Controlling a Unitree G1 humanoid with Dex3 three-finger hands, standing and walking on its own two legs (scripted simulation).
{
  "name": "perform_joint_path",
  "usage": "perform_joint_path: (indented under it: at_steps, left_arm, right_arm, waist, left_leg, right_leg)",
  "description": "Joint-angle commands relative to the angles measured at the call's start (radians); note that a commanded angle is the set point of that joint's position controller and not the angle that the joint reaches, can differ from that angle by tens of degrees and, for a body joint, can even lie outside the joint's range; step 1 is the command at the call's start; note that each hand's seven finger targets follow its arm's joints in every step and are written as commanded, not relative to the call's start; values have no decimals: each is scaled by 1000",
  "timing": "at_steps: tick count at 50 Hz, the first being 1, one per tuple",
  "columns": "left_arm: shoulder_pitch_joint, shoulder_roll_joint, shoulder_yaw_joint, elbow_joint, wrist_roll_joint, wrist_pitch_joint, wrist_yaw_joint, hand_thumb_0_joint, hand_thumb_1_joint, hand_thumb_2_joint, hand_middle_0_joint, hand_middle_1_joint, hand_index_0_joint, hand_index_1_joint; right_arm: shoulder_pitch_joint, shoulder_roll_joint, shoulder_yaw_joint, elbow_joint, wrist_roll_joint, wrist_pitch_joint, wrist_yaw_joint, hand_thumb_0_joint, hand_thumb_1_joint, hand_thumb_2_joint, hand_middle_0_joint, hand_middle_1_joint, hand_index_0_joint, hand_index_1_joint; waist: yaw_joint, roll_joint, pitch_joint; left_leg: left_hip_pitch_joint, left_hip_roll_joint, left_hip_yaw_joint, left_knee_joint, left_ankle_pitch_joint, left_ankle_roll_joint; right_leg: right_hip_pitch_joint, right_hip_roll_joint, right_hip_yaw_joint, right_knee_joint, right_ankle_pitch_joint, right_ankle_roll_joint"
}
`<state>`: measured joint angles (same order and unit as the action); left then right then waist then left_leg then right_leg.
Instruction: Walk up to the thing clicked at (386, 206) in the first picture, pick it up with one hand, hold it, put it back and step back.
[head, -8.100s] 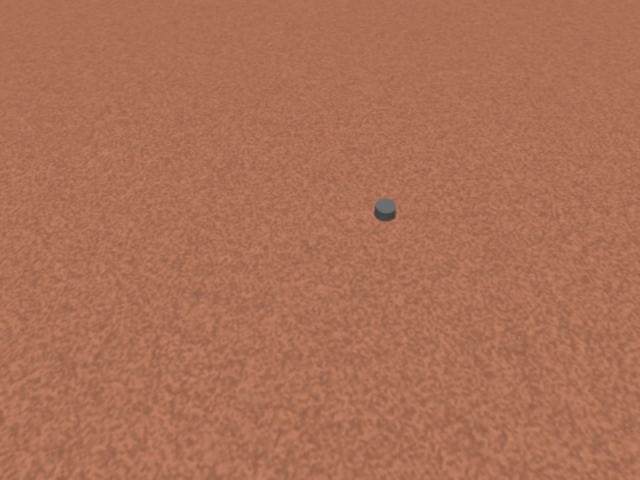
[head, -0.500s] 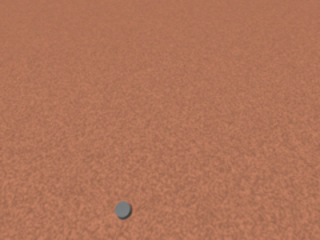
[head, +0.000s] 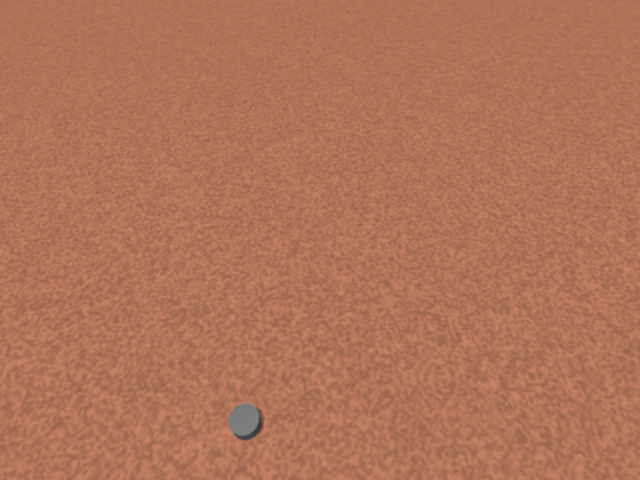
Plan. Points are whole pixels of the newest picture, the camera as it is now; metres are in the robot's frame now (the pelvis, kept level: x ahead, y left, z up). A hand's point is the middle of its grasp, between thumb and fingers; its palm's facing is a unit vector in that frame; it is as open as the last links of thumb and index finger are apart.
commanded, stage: stand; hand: left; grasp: from above
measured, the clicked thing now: (245, 421) +0.39 +0.25 -0.76
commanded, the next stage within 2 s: rise first in 0.30 s
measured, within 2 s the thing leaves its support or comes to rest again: neither
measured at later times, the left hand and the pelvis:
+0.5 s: hand out of the picture +0.10 +0.25 -0.16, palm faces +0.04 -0.94 -0.34, open 7.6 cm; pelvis -0.01 +0.00 +0.00, yaw +1 degrees
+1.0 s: hand out of the picture +0.11 +0.27 -0.23, palm faces -0.16 -0.87 -0.46, open 13.9 cm; pelvis -0.02 +0.02 -0.08, yaw +1 degrees
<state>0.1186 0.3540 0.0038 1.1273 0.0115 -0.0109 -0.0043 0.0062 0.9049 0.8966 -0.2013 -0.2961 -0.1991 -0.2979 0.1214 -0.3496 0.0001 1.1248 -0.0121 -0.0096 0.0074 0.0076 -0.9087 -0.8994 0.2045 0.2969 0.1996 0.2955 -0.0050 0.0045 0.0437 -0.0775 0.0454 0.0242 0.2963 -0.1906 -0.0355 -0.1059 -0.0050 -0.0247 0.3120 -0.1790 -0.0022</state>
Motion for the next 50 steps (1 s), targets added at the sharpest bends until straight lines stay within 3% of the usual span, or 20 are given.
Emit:
perform_joint_path:
  at_steps: [1,19,20,21,22,23,24,26,27,28,29,30,32,37,39,42,45,47,48,50]
  left_arm:
    - [-32,216,38,-62,-2,-20,15,0,900,900,-200,-300,-200,-301]
    - [-38,217,36,-65,-2,-22,16,0,900,900,-200,-300,-200,-301]
    - [-36,216,36,-65,-2,-21,17,0,820,958,-197,-339,-175,-361]
    - [-387,23,31,-415,-50,-107,30,0,740,1002,-210,-419,-163,-441]
    - [-461,80,54,-310,-43,-91,31,0,660,961,-226,-499,-185,-521]
    - [-292,171,113,-144,-21,-51,34,0,580,956,-210,-577,-172,-601]
    - [-222,186,133,-95,-9,-37,22,0,500,936,-192,-657,-172,-681]
    - [-288,253,169,-149,38,-47,2,0,340,935,-151,-815,-151,-815]
    - [-234,259,187,-132,75,-43,-13,0,260,923,-134,-877,-146,-863]
    - [-123,213,183,-56,105,-31,-26,0,180,925,-101,-957,-131,-936]
    - [-68,210,192,-70,131,-26,-34,0,100,955,-71,-1020,-101,-988]
    - [-78,208,197,-136,141,-24,-34,0,20,947,-76,-1038,-106,-1006]
    - [-88,186,194,-205,160,2,-14,0,-140,973,-52,-1089,-81,-1058]
    - [-111,145,168,-305,188,77,23,0,-518,988,-78,-1082,-83,-1076]
    - [-96,116,159,-329,196,85,26,0,-568,990,-79,-1072,-78,-1072]
    - [-96,134,181,-444,215,69,29,0,-579,994,-72,-1067,-67,-1071]
    - [-15,140,192,-553,254,59,36,0,-605,1007,-75,-1061,-64,-1072]
    - [11,131,179,-599,282,66,42,0,-607,1011,-73,-1064,-61,-1075]
    - [23,153,200,-640,298,71,47,0,-603,1003,-71,-1075,-63,-1084]
    - [95,119,187,-660,315,90,52,0,-611,1012,-74,-1066,-61,-1079]
  right_arm:
    - [-39,-213,-40,-59,1,-18,-17,0,-900,-900,200,300,200,300]
    - [-31,-210,-40,-58,-1,-17,-17,0,-900,-900,200,300,200,300]
    - [-34,-209,-41,-58,0,-17,-16,0,-945,-926,201,306,202,306]
    - [-23,-34,3,-329,69,-65,-35,0,-974,-921,199,300,200,300]
    - [33,-66,-4,-275,71,-65,-46,0,-947,-914,198,300,199,300]
    - [57,-96,-18,-261,66,-55,-52,0,-928,-911,198,300,199,300]
    - [60,-99,-33,-290,64,-46,-49,0,-924,-909,198,300,199,300]
    - [96,-99,-62,-323,53,-55,-57,0,-914,-905,199,300,200,300]
    - [100,-95,-73,-354,43,-61,-53,0,-914,-904,199,300,200,300]
    - [127,-89,-82,-357,33,-63,-46,0,-941,-910,199,300,200,300]
    - [136,-88,-89,-380,31,-64,-42,0,-948,-912,199,300,200,300]
    - [133,-82,-96,-410,32,-64,-40,0,-945,-911,200,300,200,300]
    - [113,-75,-96,-462,34,-62,-37,0,-939,-910,200,300,200,300]
    - [81,-61,-96,-552,40,-71,-27,0,-931,-911,200,300,200,300]
    - [93,-56,-98,-567,35,-86,-24,0,-912,-905,200,300,200,300]
    - [96,-48,-104,-594,27,-110,-23,0,-895,-901,200,300,200,300]
    - [106,-42,-104,-615,23,-130,-29,0,-902,-902,200,300,200,300]
    - [101,-41,-104,-625,18,-137,-33,0,-897,-901,200,300,200,300]
    - [98,-43,-106,-632,19,-139,-34,0,-897,-901,200,300,200,300]
    - [101,-38,-106,-644,18,-145,-33,0,-905,-903,200,300,200,300]
  waist:
    - [4,7,-73]
    - [0,1,-73]
    - [2,-1,-71]
    - [-108,30,20]
    - [-78,-29,-25]
    - [-59,-47,-17]
    - [-27,-34,-18]
    - [-21,-42,-157]
    - [-14,-17,-222]
    - [-3,-38,-240]
    - [26,-17,-273]
    - [36,22,-318]
    - [41,58,-325]
    - [5,13,-245]
    - [-8,-21,-237]
    - [-9,-2,-302]
    - [-4,59,-381]
    - [-13,67,-374]
    - [-7,84,-404]
    - [-8,64,-404]
  left_leg:
    - [19,105,-76,-35,168,42]
    - [13,104,-71,-34,165,45]
    - [14,103,-73,-33,170,45]
    - [-144,-55,38,48,30,48]
    - [-139,-50,31,66,16,54]
    - [-170,-57,30,85,-6,56]
    - [-204,-56,36,117,7,53]
    - [-214,-55,25,175,60,55]
    - [-233,-60,21,212,99,51]
    - [-279,-65,15,260,120,50]
    - [-289,-67,14,284,149,44]
    - [-285,-73,19,300,160,39]
    - [-300,-70,13,310,149,30]
    - [-424,-52,-3,386,21,31]
    - [-482,-48,-7,434,-44,36]
    - [-550,-47,-12,527,-66,38]
    - [-560,-40,-15,597,-15,33]
    - [-587,-33,-25,630,-9,28]
    - [-581,-30,-28,643,4,27]
    - [-617,-31,-36,668,-3,29]
  right_leg:
    - [9,-129,98,-35,185,-23]
    - [16,-133,101,-35,201,-22]
    - [14,-131,97,-31,201,-22]
    - [-196,-9,18,17,89,-3]
    - [-148,-8,6,24,51,4]
    - [-163,-2,-5,35,8,-3]
    - [-178,-2,-7,63,4,-6]
    - [-174,-6,2,130,73,-4]
    - [-155,-10,-2,176,116,-6]
    - [-178,-8,-3,221,134,-7]
    - [-181,-5,-6,252,148,-13]
    - [-177,-4,-1,270,156,-14]
    - [-212,0,-6,292,129,-18]
    - [-369,10,-19,349,-23,-17]
    - [-430,11,-18,391,-82,-13]
    - [-504,4,-12,484,-97,-11]
    - [-559,3,-7,579,-57,-17]
    - [-619,6,-13,625,-62,-16]
    - [-630,5,-12,641,-59,-19]
    - [-648,5,-14,664,-63,-17]
